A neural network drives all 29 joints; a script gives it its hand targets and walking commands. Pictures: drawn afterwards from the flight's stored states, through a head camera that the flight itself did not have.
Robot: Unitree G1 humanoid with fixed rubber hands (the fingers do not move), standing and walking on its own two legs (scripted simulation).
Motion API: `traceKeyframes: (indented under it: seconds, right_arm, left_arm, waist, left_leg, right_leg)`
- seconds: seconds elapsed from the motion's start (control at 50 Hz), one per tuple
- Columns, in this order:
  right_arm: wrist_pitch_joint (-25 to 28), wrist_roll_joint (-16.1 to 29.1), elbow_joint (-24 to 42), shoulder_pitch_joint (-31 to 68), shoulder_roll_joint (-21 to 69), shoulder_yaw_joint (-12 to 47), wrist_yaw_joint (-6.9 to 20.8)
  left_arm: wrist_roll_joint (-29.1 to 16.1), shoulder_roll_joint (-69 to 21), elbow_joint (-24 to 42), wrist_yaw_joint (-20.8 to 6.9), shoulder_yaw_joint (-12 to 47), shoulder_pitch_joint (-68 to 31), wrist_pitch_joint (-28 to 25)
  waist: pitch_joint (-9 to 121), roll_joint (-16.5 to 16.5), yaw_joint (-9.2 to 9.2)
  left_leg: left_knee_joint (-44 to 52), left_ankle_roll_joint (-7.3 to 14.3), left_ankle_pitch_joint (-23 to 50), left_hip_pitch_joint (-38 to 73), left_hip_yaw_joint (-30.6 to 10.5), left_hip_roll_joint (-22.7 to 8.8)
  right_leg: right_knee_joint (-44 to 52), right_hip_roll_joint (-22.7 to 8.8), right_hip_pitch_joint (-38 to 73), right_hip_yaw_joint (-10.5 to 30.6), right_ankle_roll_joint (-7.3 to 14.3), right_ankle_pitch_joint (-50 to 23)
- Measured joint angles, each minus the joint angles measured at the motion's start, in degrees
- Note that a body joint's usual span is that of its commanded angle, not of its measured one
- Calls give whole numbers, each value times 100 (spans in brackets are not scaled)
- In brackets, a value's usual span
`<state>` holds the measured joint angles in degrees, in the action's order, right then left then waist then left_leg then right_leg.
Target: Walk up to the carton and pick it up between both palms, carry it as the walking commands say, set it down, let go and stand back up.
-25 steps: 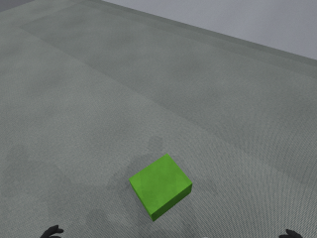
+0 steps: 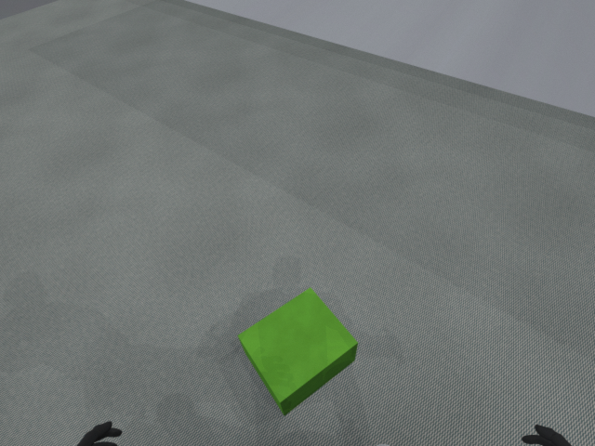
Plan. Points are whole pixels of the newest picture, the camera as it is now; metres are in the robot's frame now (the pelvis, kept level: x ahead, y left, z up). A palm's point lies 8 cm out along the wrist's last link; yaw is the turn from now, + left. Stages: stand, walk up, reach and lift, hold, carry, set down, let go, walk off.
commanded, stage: walk up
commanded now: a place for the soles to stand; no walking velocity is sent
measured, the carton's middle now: (298, 348) +0.51 +0.08 -0.66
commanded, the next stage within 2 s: none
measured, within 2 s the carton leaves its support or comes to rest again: neither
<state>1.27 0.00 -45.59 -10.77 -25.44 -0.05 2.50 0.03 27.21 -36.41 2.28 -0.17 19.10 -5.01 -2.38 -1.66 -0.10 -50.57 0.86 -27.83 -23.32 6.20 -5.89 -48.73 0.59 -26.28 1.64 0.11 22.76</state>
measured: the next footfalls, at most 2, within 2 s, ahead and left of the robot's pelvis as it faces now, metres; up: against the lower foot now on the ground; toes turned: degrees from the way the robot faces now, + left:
none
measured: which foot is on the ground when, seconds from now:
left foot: down 0.00-1.00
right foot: down 0.00-1.00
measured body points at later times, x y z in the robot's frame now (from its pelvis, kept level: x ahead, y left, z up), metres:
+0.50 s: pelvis +0.00 +0.00 +0.00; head +0.02 -0.01 +0.45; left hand +0.11 +0.33 -0.07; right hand +0.12 -0.32 -0.10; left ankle -0.01 +0.12 -0.70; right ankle +0.03 -0.13 -0.70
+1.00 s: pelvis -0.01 +0.00 +0.00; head +0.02 -0.01 +0.45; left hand +0.11 +0.33 -0.07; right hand +0.12 -0.32 -0.10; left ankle -0.01 +0.12 -0.70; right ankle +0.03 -0.13 -0.70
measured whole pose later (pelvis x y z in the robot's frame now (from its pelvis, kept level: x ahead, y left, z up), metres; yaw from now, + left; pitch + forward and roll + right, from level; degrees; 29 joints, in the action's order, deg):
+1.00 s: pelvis -0.01 +0.00 +0.00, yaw -1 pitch +0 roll +0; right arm 1.2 0.0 -45.6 -10.8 -25.4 -0.1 2.5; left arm 0.0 27.1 -36.4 2.2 -0.1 18.6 -3.5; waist -2.8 -1.5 -0.1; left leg -49.9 0.8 -26.7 -22.6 6.2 -5.2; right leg -48.9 0.4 -26.3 2.2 0.1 22.4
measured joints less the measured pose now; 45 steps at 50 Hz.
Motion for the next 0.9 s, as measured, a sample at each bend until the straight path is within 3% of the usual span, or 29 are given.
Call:
traceKeyframes:
  seconds: [0.9]
  right_arm:
    - [-3,0,0,15,0,0,-3]
  left_arm:
    - [0,-16,-7,-13,4,-45,83]
  waist:
    - [-44,8,0]
  left_leg:
    - [72,-2,112,67,2,114]
  right_leg:
    - [-33,-59,0,62,-6,-28]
